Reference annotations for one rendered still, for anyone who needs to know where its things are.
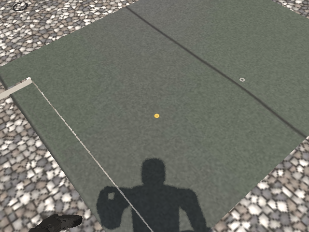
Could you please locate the left robot hand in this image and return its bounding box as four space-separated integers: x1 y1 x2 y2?
28 214 83 232

